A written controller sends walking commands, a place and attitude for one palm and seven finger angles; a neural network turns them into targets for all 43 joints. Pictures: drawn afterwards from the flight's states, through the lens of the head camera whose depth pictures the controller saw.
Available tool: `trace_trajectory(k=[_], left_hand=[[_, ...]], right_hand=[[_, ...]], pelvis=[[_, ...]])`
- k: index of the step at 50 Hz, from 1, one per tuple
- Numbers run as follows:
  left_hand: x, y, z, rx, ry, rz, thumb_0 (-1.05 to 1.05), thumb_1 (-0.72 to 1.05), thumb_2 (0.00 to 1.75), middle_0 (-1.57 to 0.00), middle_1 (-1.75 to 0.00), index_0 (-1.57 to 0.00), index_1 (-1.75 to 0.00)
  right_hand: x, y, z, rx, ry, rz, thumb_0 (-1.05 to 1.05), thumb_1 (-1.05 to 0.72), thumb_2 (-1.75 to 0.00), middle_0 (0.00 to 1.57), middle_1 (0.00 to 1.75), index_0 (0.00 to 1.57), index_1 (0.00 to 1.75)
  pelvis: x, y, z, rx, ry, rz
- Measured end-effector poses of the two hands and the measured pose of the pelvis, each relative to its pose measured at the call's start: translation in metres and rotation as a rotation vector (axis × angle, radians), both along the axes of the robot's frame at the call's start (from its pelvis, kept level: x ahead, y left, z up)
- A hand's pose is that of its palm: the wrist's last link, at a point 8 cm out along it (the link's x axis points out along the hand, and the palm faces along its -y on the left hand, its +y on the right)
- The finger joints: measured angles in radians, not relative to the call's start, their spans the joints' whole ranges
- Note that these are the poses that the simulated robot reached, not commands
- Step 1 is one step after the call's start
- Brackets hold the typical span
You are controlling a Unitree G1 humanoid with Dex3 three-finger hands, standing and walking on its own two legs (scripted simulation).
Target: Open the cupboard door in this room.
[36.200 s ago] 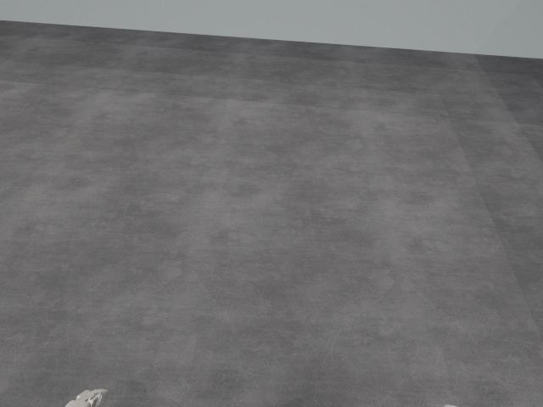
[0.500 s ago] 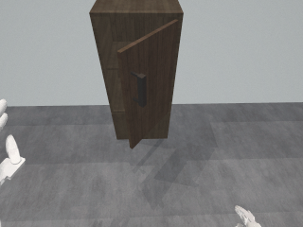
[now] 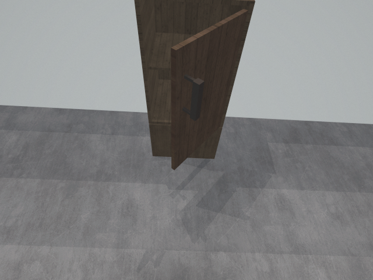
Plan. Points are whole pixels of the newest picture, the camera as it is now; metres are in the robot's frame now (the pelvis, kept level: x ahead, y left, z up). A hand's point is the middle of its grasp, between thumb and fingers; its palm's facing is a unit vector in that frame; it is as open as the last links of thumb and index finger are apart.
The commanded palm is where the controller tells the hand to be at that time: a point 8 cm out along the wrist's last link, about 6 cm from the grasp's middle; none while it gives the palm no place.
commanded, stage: let the arm hang, fingers relaxed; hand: left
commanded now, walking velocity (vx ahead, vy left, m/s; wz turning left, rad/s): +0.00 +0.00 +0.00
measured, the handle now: (191, 97) +0.63 +0.03 +0.00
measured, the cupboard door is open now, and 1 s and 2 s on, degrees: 51 51 51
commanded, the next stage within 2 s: look to check the result in 0.68 s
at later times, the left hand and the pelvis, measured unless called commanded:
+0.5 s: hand out of the picture -0.02 +0.17 -0.17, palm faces +0.02 -0.98 -0.18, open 7.3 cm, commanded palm none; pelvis -0.01 +0.01 +0.00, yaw -1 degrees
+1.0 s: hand out of the picture -0.03 +0.16 -0.17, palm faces +0.02 -0.98 -0.19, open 7.3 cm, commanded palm none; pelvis +0.00 +0.00 +0.00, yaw -1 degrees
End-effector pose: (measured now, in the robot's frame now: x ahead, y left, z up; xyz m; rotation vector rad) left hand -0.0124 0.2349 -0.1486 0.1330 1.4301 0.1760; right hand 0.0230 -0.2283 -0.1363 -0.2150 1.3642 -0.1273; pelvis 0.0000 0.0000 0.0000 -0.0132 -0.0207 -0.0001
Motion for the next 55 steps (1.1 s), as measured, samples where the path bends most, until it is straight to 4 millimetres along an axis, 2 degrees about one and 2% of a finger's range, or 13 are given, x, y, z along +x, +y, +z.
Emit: trace_trajectory(k=[5,10,13,18,27,43,55], left_hand=[[-0.043,0.011,0.010,0.023,0.124,0.012,-0.01,0.95,0.89,-0.20,-0.30,-0.20,-0.30],[-0.057,0.014,0.014,0.033,0.157,0.012,0.00,0.93,0.89,-0.20,-0.30,-0.20,-0.30],[-0.054,0.011,0.013,0.029,0.139,0.008,0.00,0.92,0.89,-0.20,-0.30,-0.20,-0.30],[-0.037,0.002,0.009,0.011,0.079,-0.006,0.00,0.91,0.89,-0.20,-0.30,-0.20,-0.30],[-0.009,-0.019,0.004,-0.028,-0.012,-0.028,0.00,0.91,0.89,-0.20,-0.30,-0.20,-0.30],[-0.020,-0.026,0.005,-0.016,0.040,-0.014,0.00,0.91,0.89,-0.20,-0.30,-0.20,-0.30],[-0.015,-0.031,0.007,-0.009,0.046,-0.009,0.00,0.91,0.89,-0.20,-0.30,-0.20,-0.30]], right_hand=[[-0.035,0.012,-0.006,0.025,0.080,-0.042,0.01,-0.92,-0.90,0.20,0.30,0.20,0.30],[-0.055,0.025,-0.011,0.053,0.109,-0.069,0.01,-0.92,-0.90,0.20,0.30,0.20,0.30],[-0.061,0.032,-0.013,0.068,0.110,-0.081,0.01,-0.91,-0.90,0.20,0.30,0.20,0.30],[-0.064,0.040,-0.016,0.087,0.094,-0.096,0.01,-0.91,-0.90,0.20,0.30,0.20,0.30],[-0.065,0.042,-0.016,0.099,0.067,-0.118,0.00,-0.91,-0.90,0.20,0.30,0.20,0.30],[-0.072,0.029,-0.015,0.091,0.107,-0.129,0.00,-0.91,-0.90,0.20,0.30,0.20,0.30],[-0.055,0.018,-0.015,0.084,0.095,-0.112,0.00,-0.91,-0.90,0.20,0.30,0.20,0.30]], pelvis=[[-0.003,0.008,0.002,0.002,-0.004,-0.006],[-0.006,0.013,0.003,0.007,-0.009,-0.012],[-0.008,0.015,0.003,0.009,-0.011,-0.016],[-0.011,0.015,0.002,0.013,-0.012,-0.021],[-0.013,0.011,0.002,0.015,-0.009,-0.025],[-0.008,0.000,0.002,0.014,-0.010,-0.027],[-0.001,-0.007,0.002,0.017,-0.009,-0.025]])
